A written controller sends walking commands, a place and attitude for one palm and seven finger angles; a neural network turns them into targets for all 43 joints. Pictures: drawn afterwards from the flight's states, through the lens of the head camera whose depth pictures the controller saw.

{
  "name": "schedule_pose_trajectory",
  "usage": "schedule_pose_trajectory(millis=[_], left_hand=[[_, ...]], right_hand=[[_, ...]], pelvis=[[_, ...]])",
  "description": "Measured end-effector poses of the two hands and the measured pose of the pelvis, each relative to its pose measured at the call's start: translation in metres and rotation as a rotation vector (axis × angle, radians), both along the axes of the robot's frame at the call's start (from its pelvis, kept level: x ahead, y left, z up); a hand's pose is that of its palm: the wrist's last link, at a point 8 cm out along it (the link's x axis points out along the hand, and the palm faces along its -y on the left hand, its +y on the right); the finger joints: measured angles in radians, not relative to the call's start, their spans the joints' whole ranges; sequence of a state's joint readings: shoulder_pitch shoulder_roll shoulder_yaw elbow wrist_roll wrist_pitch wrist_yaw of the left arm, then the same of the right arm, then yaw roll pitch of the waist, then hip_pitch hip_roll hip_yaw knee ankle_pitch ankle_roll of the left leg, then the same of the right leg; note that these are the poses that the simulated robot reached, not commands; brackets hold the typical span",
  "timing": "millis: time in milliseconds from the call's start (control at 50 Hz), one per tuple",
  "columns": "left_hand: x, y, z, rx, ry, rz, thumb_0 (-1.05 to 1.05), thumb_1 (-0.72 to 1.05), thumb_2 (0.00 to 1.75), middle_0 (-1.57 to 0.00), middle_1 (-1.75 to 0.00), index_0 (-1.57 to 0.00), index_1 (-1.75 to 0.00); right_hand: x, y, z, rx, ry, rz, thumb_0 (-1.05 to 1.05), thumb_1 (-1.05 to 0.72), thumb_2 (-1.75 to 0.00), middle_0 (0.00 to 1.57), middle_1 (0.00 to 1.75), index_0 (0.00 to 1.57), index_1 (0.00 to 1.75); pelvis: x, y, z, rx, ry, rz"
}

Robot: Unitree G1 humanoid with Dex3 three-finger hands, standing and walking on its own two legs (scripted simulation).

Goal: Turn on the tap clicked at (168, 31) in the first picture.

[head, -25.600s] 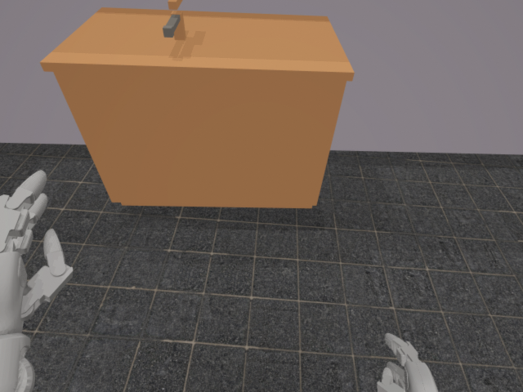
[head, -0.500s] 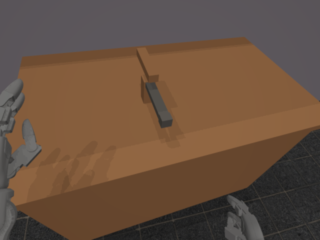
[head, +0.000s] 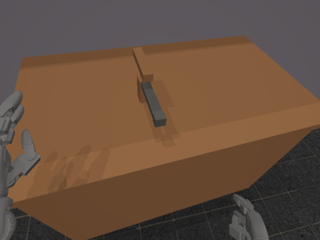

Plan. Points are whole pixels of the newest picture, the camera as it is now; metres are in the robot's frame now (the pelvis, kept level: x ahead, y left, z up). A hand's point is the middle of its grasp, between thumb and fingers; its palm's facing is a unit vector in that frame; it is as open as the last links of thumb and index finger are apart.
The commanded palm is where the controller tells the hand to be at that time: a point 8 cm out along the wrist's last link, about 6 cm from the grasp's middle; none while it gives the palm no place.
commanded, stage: shuffle to correct the standing spot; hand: left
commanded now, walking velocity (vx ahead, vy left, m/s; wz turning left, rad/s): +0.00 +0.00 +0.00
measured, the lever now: (159, 119) +0.38 +0.04 +0.10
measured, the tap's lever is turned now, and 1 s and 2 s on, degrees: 0 0 0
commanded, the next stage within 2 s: none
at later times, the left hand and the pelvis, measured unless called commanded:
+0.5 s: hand (72, 151) +0.23 +0.19 +0.16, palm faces +0.37 -0.86 -0.35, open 7.4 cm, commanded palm +0.17 +0.23 +0.17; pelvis +0.01 -0.05 +0.00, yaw -1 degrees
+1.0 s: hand (100, 143) +0.25 +0.15 +0.16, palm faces +0.35 -0.83 -0.44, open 7.4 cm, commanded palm +0.19 +0.19 +0.17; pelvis +0.03 -0.10 -0.01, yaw +1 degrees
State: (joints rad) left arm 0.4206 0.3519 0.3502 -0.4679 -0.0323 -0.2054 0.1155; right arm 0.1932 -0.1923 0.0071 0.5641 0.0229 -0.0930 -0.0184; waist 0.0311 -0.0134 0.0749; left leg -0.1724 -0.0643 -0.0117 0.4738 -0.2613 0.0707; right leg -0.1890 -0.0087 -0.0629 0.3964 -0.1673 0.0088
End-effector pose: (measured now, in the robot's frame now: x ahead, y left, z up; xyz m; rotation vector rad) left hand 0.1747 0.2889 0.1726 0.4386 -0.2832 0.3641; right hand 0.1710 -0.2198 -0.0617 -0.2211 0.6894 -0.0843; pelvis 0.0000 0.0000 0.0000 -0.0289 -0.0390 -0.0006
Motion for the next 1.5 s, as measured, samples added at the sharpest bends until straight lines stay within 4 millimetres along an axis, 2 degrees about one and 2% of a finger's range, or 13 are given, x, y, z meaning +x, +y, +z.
schedule_pose_trajectory(millis=[220,320,420,680,820,1060,1220,1340,1420,1500], left_hand=[[-0.004,-0.018,0.001,-0.015,-0.008,-0.004,0.01,0.89,0.9,-0.21,-0.3,-0.21,-0.31],[0.001,-0.025,0.001,-0.017,-0.005,-0.002,0.01,0.89,0.9,-0.21,-0.3,-0.21,-0.31],[0.01,-0.041,0.001,-0.023,0.003,-0.013,0.01,0.89,0.9,-0.2,-0.3,-0.21,-0.31],[0.033,-0.085,0.003,0.006,0.03,-0.054,0.01,0.89,0.9,-0.21,-0.3,-0.21,-0.31],[0.039,-0.094,-0.001,-0.009,0.034,-0.053,0.01,0.89,0.9,-0.21,-0.3,-0.21,-0.31],[0.035,-0.106,0.009,0.054,0.052,-0.029,0.01,0.89,0.9,-0.21,-0.3,-0.21,-0.31],[0.02,-0.105,0.003,-0.002,0.074,0.009,0.01,0.89,0.9,-0.21,-0.3,-0.21,-0.31],[0.023,-0.106,0.004,0.0,-0.016,-0.015,0.01,0.89,0.9,-0.21,-0.3,-0.21,-0.31],[0.025,-0.111,0.006,0.039,0.02,-0.024,0.01,0.89,0.9,-0.21,-0.3,-0.21,-0.31],[0.013,-0.126,0.013,0.074,0.035,-0.023,0.01,0.89,0.9,-0.21,-0.3,-0.21,-0.31]], right_hand=[[-0.009,-0.016,0.0,-0.005,0.003,-0.01,0.01,-0.9,-0.9,0.2,0.3,0.2,0.3],[-0.014,-0.026,-0.001,0.006,0.017,-0.027,0.01,-0.9,-0.9,0.2,0.3,0.2,0.3],[-0.015,-0.038,-0.006,0.021,0.033,-0.039,0.01,-0.9,-0.9,0.2,0.3,0.21,0.3],[0.004,-0.085,-0.019,0.017,0.047,-0.07,0.01,-0.9,-0.9,0.2,0.3,0.2,0.3],[0.012,-0.105,-0.017,-0.012,0.069,-0.086,0.01,-0.9,-0.9,0.2,0.3,0.2,0.3],[0.034,-0.101,-0.023,0.038,0.062,-0.026,0.01,-0.9,-0.9,0.2,0.3,0.2,0.3],[0.029,-0.098,-0.007,0.023,0.059,0.01,0.01,-0.9,-0.9,0.2,0.3,0.2,0.3],[0.029,-0.098,-0.012,0.012,0.016,-0.009,0.01,-0.9,-0.9,0.2,0.3,0.2,0.3],[0.021,-0.096,-0.015,0.043,0.033,0.003,0.01,-0.9,-0.9,0.2,0.3,0.2,0.3],[0.01,-0.103,-0.018,0.085,0.06,0.022,0.01,-0.9,-0.9,0.2,0.3,0.2,0.3]], pelvis=[[-0.005,-0.016,0.001,0.008,-0.001,-0.004],[-0.003,-0.026,0.001,0.013,0.003,-0.01],[0.002,-0.037,0.0,0.014,0.009,-0.01],[0.021,-0.074,-0.009,0.01,0.034,-0.009],[0.031,-0.086,-0.01,0.024,0.035,0.01],[0.03,-0.101,-0.01,0.017,0.023,0.027],[0.026,-0.105,0.0,0.058,0.022,0.0],[0.019,-0.101,-0.013,0.056,-0.011,-0.011],[0.01,-0.111,-0.01,0.053,-0.02,0.012],[0.006,-0.125,-0.008,0.012,0.004,0.006]])
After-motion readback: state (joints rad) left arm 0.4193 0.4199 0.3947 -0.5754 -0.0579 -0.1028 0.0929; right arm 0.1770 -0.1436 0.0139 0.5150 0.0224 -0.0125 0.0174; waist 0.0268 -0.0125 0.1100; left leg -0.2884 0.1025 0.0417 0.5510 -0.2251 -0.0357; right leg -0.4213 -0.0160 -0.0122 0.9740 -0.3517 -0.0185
